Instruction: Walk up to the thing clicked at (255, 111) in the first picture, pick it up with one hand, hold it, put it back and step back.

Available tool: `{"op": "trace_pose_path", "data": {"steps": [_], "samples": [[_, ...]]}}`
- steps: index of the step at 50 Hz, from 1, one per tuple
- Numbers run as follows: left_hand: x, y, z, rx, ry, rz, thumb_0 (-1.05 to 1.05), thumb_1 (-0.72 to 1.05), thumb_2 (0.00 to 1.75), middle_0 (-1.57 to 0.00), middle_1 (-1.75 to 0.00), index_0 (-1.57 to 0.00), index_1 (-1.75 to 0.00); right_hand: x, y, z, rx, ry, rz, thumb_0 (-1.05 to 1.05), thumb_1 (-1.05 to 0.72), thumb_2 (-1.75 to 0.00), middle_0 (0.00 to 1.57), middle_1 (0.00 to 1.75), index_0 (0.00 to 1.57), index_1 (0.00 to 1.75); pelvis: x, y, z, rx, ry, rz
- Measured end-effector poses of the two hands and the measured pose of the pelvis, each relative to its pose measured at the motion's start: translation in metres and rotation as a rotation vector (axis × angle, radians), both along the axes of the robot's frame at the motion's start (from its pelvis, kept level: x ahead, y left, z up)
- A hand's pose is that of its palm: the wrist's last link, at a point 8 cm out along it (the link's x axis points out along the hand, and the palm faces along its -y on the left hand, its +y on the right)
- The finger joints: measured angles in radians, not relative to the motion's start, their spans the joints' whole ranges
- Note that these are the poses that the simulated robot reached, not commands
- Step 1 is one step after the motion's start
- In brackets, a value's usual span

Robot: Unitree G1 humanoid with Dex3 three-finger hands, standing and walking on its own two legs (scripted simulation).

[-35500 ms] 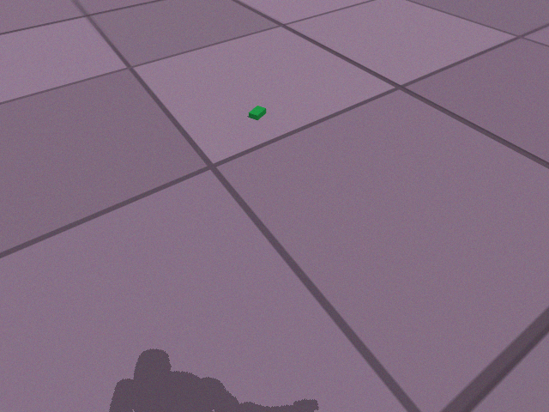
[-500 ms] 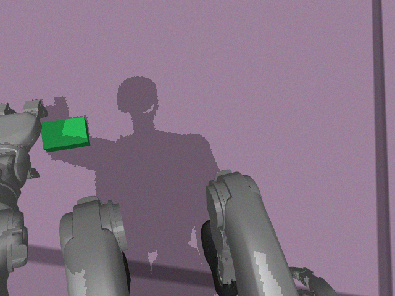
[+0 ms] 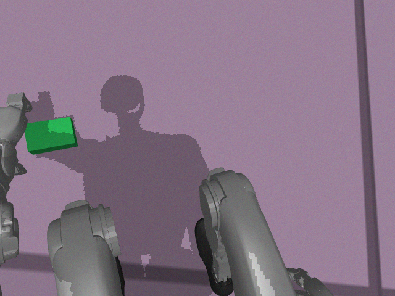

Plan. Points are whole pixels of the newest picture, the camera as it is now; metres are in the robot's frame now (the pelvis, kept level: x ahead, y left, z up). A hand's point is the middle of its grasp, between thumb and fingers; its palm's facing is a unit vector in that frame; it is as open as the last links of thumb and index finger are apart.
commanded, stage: rise first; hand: left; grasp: from above
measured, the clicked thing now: (51, 135) +0.50 +0.25 -0.30
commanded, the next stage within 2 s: approach in 1.12 s
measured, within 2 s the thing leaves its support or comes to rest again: neither
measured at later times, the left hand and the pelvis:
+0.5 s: hand (11, 140) +0.46 +0.29 -0.18, palm faces -0.46 -0.07 -0.89, open 13.8 cm; pelvis +0.00 +0.00 +0.00, yaw -1 degrees
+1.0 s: hand (11, 142) +0.46 +0.29 -0.18, palm faces -0.45 -0.06 -0.89, open 13.5 cm; pelvis +0.00 +0.00 +0.00, yaw -1 degrees
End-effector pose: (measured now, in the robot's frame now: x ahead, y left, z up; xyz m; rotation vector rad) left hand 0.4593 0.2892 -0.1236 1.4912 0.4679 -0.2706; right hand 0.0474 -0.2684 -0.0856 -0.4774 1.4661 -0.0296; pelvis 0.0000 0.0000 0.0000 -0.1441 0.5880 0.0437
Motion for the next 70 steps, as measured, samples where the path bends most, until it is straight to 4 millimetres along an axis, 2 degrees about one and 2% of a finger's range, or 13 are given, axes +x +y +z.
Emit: {"op": "trace_pose_path", "data": {"steps": [19, 36, 57, 66, 70], "samples": [[0.011, 0.002, -0.002, 0.001, 0.006, -0.007, 0.0, -0.48, 0.96, -0.11, -1.01, -0.13, -1.0, -0.008, 0.003, 0.004, -0.001, 0.023, 0.005, 0.0, -0.91, -0.9, 0.2, 0.3, 0.2, 0.3, 0.0, 0.001, 0.0, -0.01, -0.003, -0.002], [0.002, 0.003, 0.004, 0.002, 0.013, -0.014, 0.0, -0.46, 0.94, -0.15, -0.96, -0.16, -0.96, -0.007, 0.002, 0.004, 0.004, 0.001, 0.013, 0.0, -0.91, -0.9, 0.2, 0.3, 0.2, 0.3, -0.004, 0.0, 0.0, -0.009, -0.015, -0.003], [0.005, 0.001, -0.001, 0.006, 0.006, -0.007, 0.0, -0.4, 0.9, -0.2, -0.92, -0.2, -0.91, -0.012, 0.003, 0.004, 0.011, 0.005, 0.012, 0.0, -0.9, -0.9, 0.2, 0.3, 0.2, 0.3, -0.003, 0.0, -0.001, -0.01, -0.013, -0.005], [0.006, 0.0, 0.001, 0.001, 0.014, -0.009, 0.0, -0.39, 0.89, -0.21, -0.9, -0.21, -0.9, -0.011, 0.004, 0.004, 0.016, 0.0, 0.013, 0.0, -0.9, -0.9, 0.2, 0.3, 0.2, 0.3, -0.003, 0.0, -0.001, -0.009, -0.014, -0.006], [0.013, -0.008, 0.001, 0.001, 0.011, -0.039, 0.0, -0.4, 0.9, -0.19, -0.91, -0.2, -0.91, -0.011, 0.004, 0.005, 0.009, -0.001, 0.017, 0.0, -0.9, -0.9, 0.2, 0.3, 0.2, 0.3, -0.004, 0.0, -0.001, -0.01, -0.016, -0.006]]}}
